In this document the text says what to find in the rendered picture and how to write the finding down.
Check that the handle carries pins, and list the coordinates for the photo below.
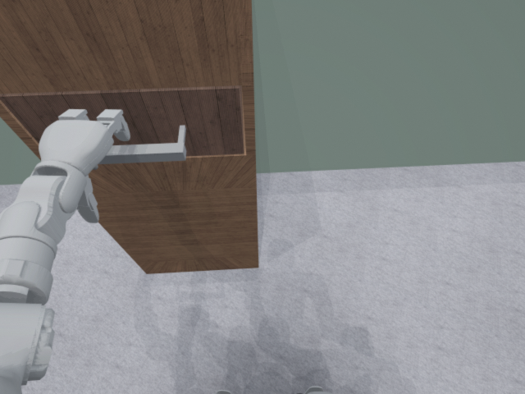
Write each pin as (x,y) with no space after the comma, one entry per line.
(146,153)

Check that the cabinet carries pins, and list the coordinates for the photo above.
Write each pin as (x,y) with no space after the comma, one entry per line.
(169,217)

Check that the left robot forearm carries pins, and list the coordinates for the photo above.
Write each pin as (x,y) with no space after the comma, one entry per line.
(32,227)

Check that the left robot upper arm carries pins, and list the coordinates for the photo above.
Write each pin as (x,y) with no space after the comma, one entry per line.
(26,340)

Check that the drawer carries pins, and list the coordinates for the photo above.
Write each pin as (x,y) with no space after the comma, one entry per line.
(213,116)

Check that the robot left hand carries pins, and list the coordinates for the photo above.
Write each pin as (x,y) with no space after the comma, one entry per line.
(83,144)

